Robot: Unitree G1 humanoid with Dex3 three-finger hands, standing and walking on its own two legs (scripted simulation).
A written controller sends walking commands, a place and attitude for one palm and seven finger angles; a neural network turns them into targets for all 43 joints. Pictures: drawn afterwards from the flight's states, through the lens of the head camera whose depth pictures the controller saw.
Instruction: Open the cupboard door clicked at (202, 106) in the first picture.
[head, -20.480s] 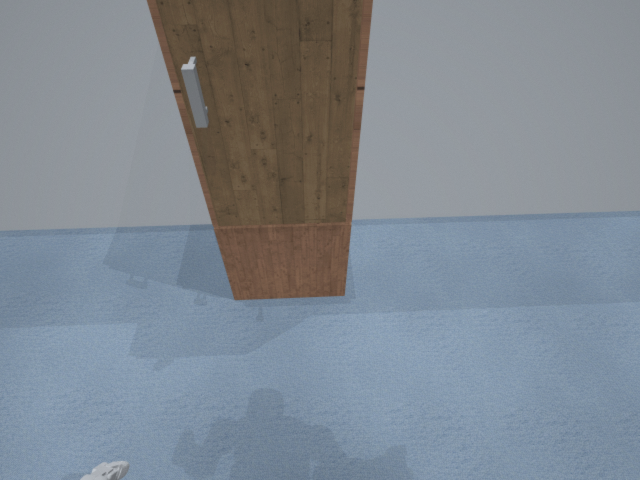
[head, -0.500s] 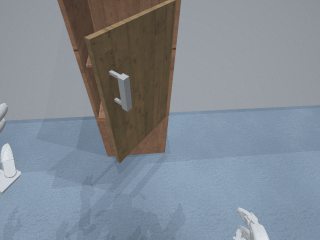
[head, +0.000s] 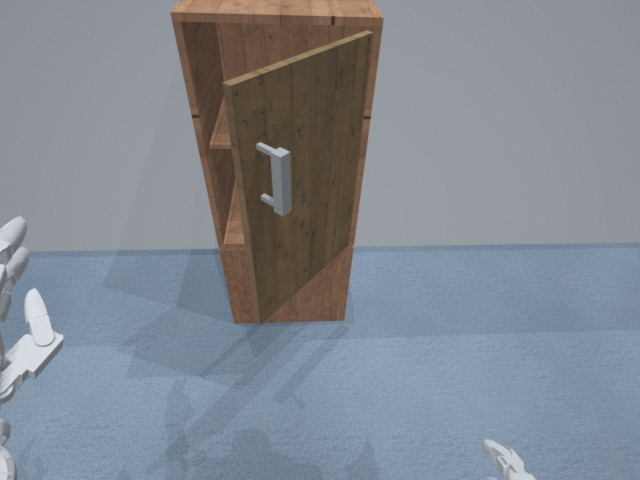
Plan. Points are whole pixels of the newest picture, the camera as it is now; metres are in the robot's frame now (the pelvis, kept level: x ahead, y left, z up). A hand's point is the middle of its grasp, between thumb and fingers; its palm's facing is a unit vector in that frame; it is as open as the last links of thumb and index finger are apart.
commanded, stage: stop stepping back and stand still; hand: left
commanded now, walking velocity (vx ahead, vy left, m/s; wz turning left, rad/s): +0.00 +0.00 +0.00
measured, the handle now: (272, 178) +0.58 +0.13 +0.09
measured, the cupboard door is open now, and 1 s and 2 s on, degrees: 48 48 48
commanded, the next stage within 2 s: let the arm hang, fingers relaxed in 0.04 s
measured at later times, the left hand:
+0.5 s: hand out of the picture +0.01 +0.16 -0.18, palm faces +0.03 -0.99 -0.15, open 7.1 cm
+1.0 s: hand out of the picture +0.00 +0.12 -0.17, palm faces +0.09 -0.98 -0.16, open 7.4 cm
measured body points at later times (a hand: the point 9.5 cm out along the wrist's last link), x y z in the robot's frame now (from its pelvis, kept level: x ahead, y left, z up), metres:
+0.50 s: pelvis +0.00 -0.01 +0.00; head +0.01 +0.02 +0.45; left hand +0.00 +0.22 -0.17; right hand +0.01 -0.27 -0.14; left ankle +0.09 +0.10 -0.73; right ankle -0.02 -0.10 -0.73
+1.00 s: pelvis +0.03 -0.02 +0.01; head +0.03 -0.04 +0.45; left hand -0.01 +0.17 -0.15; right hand +0.02 -0.22 -0.17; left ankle +0.09 +0.10 -0.73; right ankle -0.02 -0.10 -0.73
